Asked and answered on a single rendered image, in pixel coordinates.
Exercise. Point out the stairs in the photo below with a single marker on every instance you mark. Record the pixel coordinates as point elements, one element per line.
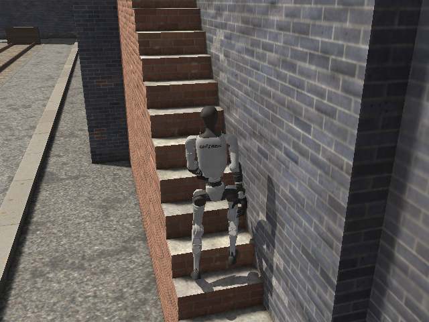
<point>167,82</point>

